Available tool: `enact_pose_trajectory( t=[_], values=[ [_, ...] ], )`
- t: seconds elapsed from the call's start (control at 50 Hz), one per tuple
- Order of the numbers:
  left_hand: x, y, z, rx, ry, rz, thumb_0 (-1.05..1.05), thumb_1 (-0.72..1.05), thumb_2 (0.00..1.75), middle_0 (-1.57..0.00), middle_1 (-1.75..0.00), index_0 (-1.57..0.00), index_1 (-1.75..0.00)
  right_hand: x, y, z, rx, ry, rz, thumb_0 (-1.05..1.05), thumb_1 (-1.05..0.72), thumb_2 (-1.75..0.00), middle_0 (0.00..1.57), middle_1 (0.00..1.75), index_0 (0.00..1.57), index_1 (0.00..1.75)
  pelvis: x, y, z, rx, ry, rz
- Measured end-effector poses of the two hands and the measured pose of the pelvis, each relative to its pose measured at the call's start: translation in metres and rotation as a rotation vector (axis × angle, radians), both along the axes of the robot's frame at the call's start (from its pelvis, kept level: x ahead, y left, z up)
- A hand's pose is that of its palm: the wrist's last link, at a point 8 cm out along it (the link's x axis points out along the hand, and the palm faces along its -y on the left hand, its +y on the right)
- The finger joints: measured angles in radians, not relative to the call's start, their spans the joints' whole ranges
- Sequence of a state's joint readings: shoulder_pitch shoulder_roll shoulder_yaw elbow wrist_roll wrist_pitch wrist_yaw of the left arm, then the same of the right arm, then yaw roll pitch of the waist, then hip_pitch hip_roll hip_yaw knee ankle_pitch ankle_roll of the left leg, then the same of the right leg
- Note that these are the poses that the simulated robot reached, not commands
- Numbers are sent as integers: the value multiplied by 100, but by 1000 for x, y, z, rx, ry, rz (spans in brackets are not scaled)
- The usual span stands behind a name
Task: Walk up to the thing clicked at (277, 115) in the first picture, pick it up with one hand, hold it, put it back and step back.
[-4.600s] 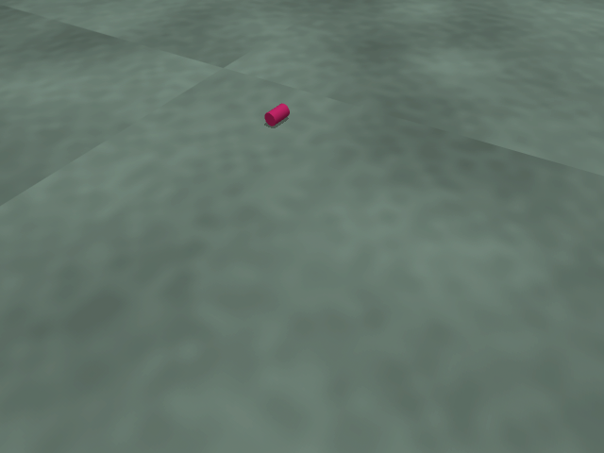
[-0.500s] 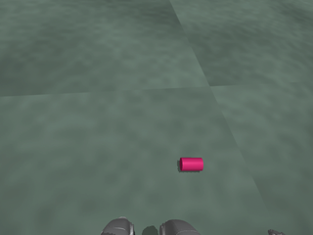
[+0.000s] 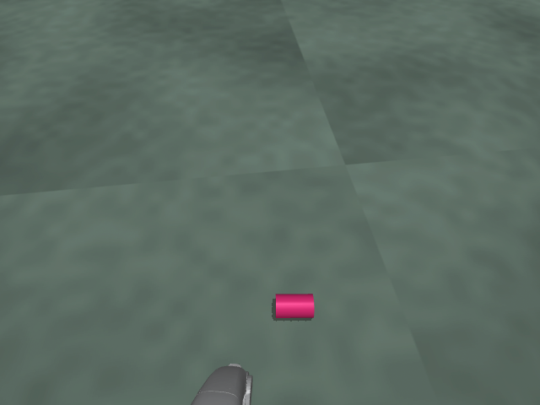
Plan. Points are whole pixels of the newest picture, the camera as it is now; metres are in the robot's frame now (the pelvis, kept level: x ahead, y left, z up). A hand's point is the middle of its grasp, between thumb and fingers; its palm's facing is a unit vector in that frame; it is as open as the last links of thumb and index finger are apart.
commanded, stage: walk up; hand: left
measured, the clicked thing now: (294, 305) +0.55 -0.03 -0.71
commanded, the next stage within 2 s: none
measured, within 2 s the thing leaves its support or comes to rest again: neither
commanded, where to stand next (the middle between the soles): +0.21 -0.34 m, yaw +6 degrees
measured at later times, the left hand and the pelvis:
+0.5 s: hand (220, 391) +0.16 +0.11 -0.16, palm faces -0.05 -0.94 -0.35, open 7.4 cm; pelvis +0.06 -0.18 -0.02, yaw +0 degrees
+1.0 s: hand out of the picture +0.14 -0.11 -0.18, palm faces +0.06 -0.96 -0.28, open 7.4 cm; pelvis +0.12 -0.36 -0.01, yaw +4 degrees
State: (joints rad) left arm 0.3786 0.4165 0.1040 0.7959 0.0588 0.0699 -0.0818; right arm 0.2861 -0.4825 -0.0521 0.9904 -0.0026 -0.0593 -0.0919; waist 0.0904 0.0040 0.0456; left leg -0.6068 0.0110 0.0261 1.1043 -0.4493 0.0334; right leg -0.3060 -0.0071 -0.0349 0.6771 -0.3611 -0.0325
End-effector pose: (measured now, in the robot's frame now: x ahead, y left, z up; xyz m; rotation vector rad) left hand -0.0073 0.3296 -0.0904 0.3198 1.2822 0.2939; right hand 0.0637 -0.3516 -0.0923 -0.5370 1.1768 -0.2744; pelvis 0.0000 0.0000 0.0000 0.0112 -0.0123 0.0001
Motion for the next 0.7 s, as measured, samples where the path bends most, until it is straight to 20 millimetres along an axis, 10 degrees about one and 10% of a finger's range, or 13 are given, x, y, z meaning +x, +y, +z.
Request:
enact_pose_trajectory(
  t=[0.12,0.24,0.5,0.62,0.7],
  values=[
    [-2,-43,-16,-36,42,36,1,90,90,-21,-30,-20,-30,37,-3,0,53,30,93,0,-90,-89,21,30,21,30,20,-38,0,-16,6,30],
    [47,-92,-45,-102,10,-16,1,91,90,-21,-30,-20,-30,50,-38,2,6,-15,65,0,-90,-89,22,30,22,30,38,-68,-12,16,-13,46],
    [163,-171,-31,-47,-157,-152,1,91,90,-21,-30,-20,-30,28,-195,35,-121,-31,-15,0,-90,-89,22,30,22,30,57,-184,-15,0,-20,6],
    [161,-234,-27,36,-146,-141,0,91,90,-20,-30,-20,-30,34,-297,3,-156,36,-49,0,-90,-89,21,30,21,30,68,-257,-37,-25,-18,13],
    [133,-280,-18,9,-88,-75,0,91,90,-20,-30,-20,-30,55,-313,-7,-102,51,-65,1,-91,-89,21,30,21,30,78,-284,-22,-10,-12,16]
  ],
)
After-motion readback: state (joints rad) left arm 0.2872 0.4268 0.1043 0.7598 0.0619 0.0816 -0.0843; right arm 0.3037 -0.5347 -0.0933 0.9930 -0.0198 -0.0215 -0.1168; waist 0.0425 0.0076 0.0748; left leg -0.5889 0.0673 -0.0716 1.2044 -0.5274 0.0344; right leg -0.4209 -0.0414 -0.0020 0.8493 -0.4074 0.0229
